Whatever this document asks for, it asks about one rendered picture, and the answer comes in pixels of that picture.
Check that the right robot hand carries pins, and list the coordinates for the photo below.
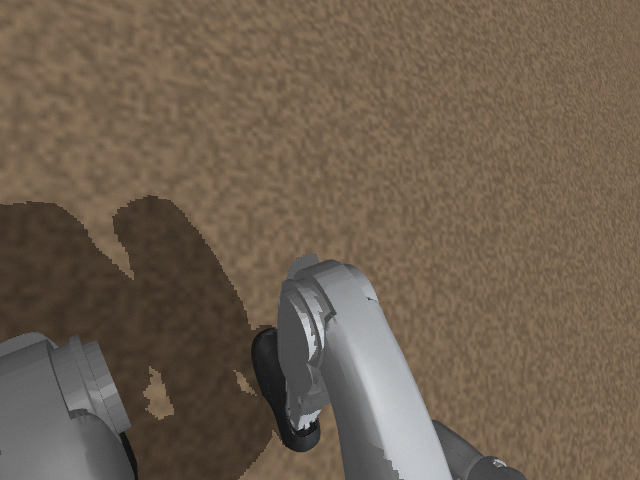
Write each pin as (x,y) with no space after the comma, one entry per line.
(460,455)

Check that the right robot arm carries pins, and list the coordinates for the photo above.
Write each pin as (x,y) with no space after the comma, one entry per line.
(492,468)

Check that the right robot foot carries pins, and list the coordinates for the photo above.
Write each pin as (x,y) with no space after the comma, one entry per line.
(271,380)

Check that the left robot foot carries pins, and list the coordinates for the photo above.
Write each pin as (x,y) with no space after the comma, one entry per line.
(129,453)

